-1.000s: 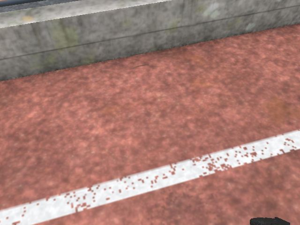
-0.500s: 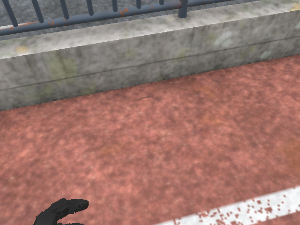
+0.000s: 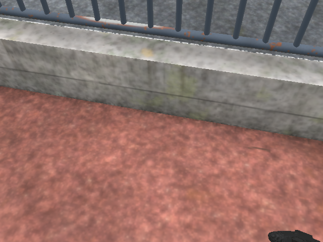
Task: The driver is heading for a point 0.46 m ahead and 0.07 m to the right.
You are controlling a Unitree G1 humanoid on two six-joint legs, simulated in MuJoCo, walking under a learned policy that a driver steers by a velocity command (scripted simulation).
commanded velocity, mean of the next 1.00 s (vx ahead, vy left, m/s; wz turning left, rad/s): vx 0.12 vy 0.00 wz -0.28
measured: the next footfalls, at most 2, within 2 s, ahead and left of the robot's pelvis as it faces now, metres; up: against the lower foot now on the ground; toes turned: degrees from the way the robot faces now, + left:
left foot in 0.04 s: +0.17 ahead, +0.09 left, +0.00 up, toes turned +5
right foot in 0.58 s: +0.21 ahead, -0.09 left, +0.00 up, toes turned -15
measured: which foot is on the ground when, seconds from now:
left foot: up 0.00-0.02, down 0.04-0.58, up 0.60-1.00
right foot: down 0.00-0.06, up 0.08-0.56, down 0.58-1.00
